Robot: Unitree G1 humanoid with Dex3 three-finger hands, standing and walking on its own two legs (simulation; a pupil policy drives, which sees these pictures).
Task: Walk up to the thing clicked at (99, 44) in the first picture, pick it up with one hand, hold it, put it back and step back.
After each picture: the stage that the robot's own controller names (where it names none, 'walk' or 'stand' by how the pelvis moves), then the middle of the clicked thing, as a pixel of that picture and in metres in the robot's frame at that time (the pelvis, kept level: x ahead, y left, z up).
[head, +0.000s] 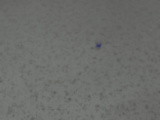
stand; (98, 44) +1.44 -0.21 -0.72
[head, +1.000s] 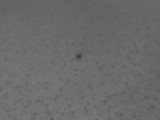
walk; (78, 55) +1.33 +0.12 -0.70
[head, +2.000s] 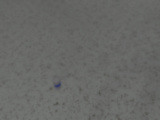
walk; (57, 83) +0.86 +0.28 -0.72
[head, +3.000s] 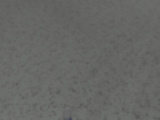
walk; (67, 117) +0.56 +0.13 -0.71
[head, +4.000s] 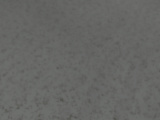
stand; out of the picture +0.44 +0.14 -0.72
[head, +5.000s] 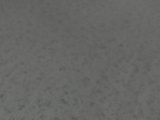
stand; out of the picture +0.43 +0.13 -0.72
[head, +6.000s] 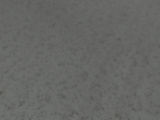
stand; out of the picture +0.44 +0.14 -0.72
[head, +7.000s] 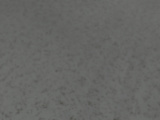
stand; out of the picture +0.43 +0.15 -0.73
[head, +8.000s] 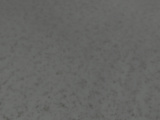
stand; out of the picture +0.42 +0.15 -0.73
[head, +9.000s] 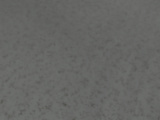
stand; out of the picture +0.43 +0.14 -0.73
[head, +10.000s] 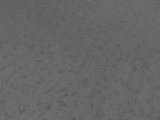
stand; out of the picture +0.43 +0.14 -0.73
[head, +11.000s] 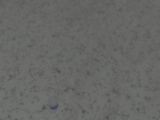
go down; (53, 103) +0.46 +0.13 -0.62
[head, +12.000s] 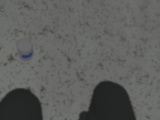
go down; (25, 50) +0.53 +0.17 -0.30
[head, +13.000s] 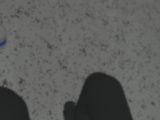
close in; out of the picture +0.52 +0.19 -0.28
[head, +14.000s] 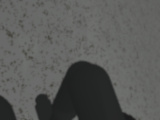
close; out of the picture +0.51 +0.23 -0.25
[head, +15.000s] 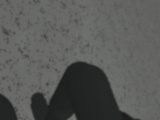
close; out of the picture +0.50 +0.22 -0.26
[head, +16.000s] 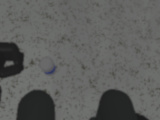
lift; (48, 67) +0.47 +0.13 -0.35
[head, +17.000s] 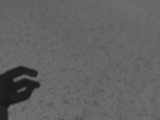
go down; out of the picture +0.41 +0.07 -0.67
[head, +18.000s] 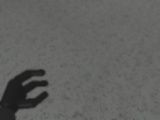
close; out of the picture +0.40 +0.09 -0.68
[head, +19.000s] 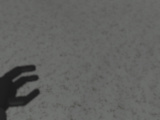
stand; out of the picture +0.41 +0.09 -0.67
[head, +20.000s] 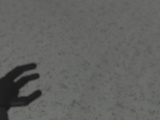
stand; out of the picture +0.41 +0.08 -0.67
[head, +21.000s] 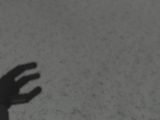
stand; out of the picture +0.40 +0.09 -0.68
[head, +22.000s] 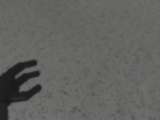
stand; out of the picture +0.41 +0.09 -0.68
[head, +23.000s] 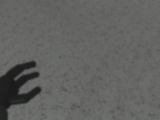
stand; out of the picture +0.41 +0.08 -0.68
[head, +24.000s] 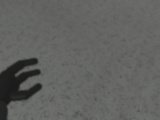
stand; out of the picture +0.39 +0.08 -0.69
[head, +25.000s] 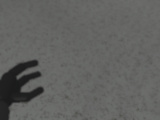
stand; out of the picture +0.41 +0.08 -0.68
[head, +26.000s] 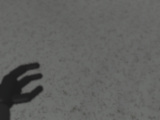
stand; out of the picture +0.41 +0.08 -0.68
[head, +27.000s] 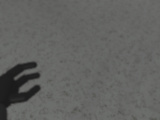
stand; out of the picture +0.40 +0.08 -0.68
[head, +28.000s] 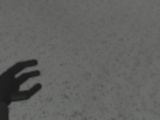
stand; out of the picture +0.40 +0.08 -0.68
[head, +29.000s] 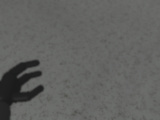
stand; out of the picture +0.40 +0.08 -0.68
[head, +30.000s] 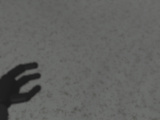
stand; out of the picture +0.40 +0.08 -0.68
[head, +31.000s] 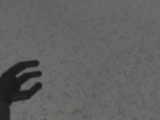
close; out of the picture +0.41 +0.08 -0.68
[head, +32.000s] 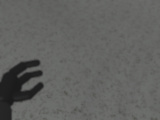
close; out of the picture +0.40 +0.08 -0.68
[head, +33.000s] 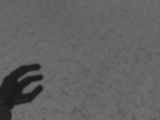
close; out of the picture +0.40 +0.08 -0.68
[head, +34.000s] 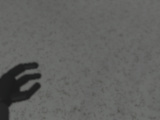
close; out of the picture +0.41 +0.08 -0.68
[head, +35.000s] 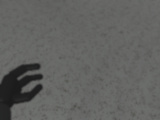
close; out of the picture +0.40 +0.08 -0.68
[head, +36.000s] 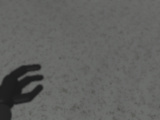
close; out of the picture +0.40 +0.08 -0.68
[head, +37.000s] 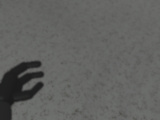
close; out of the picture +0.40 +0.08 -0.68
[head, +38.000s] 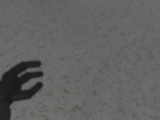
close; out of the picture +0.40 +0.08 -0.68
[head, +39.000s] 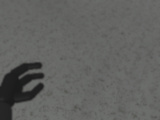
close; out of the picture +0.40 +0.08 -0.68
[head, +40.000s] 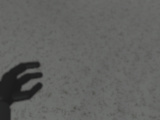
close; out of the picture +0.40 +0.08 -0.68
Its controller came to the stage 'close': yes
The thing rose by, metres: 0.00
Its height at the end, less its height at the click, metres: +0.00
